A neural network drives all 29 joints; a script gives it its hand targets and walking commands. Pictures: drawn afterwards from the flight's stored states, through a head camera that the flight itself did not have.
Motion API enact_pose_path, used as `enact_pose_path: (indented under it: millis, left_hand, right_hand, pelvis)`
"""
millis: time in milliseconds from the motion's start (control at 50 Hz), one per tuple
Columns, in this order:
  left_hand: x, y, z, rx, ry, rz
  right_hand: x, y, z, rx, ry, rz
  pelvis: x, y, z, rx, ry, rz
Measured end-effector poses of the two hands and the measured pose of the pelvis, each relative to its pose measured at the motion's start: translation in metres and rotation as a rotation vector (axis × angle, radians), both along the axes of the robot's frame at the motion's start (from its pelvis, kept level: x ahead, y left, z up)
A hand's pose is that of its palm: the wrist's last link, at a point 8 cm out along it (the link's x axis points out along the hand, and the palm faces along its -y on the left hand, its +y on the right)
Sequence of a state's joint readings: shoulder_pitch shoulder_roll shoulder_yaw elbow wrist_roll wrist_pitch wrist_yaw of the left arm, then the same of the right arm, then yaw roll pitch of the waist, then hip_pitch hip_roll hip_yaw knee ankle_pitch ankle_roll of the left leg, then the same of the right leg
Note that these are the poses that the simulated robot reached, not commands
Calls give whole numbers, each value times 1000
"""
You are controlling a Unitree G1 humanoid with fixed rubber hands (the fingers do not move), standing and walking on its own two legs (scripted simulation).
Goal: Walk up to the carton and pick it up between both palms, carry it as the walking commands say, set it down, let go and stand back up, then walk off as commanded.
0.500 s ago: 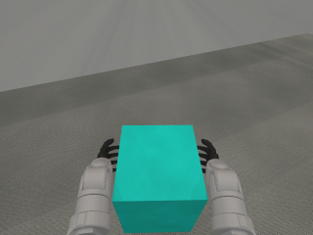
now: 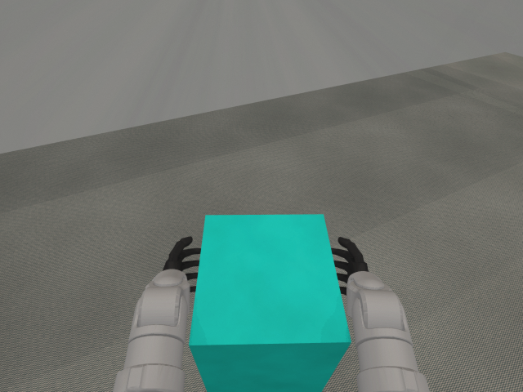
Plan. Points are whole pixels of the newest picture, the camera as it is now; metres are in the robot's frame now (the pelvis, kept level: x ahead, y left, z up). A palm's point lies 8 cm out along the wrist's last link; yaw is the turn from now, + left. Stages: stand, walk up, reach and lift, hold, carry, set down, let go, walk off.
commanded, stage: reach and lift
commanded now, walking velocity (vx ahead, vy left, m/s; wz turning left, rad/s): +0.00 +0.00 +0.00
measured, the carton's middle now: (264, 307) +0.29 +0.00 -0.03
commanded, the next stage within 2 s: hold in 0.18 s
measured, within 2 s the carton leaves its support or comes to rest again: neither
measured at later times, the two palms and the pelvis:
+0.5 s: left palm (174, 289) +0.27 +0.14 +0.05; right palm (360, 288) +0.28 -0.15 +0.05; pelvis -0.01 -0.01 +0.00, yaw +1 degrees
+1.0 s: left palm (166, 310) +0.23 +0.14 +0.06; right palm (357, 277) +0.29 -0.14 +0.06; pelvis -0.01 -0.05 -0.02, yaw +14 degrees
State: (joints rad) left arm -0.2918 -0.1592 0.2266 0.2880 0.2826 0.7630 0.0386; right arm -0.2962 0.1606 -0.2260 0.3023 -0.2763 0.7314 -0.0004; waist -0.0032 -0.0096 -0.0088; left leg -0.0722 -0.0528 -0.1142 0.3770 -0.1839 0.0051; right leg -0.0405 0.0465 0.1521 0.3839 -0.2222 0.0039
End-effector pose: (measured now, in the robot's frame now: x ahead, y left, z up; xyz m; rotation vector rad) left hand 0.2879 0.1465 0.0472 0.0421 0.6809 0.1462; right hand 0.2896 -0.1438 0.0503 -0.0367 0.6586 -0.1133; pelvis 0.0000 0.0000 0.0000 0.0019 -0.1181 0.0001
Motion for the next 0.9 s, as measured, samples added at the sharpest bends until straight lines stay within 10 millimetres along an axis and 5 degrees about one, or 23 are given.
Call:
enact_pose_path:
  millis: [620,900]
  left_hand:
    - [-14,-1,-3,-13,-10,20]
    - [-39,-18,7,-37,-12,144]
  right_hand:
    - [-11,-1,-2,-8,-5,15]
    - [-5,-16,6,75,0,64]
  pelvis:
    - [-15,-7,-7,-8,51,13]
    - [-15,-49,-17,-32,188,162]
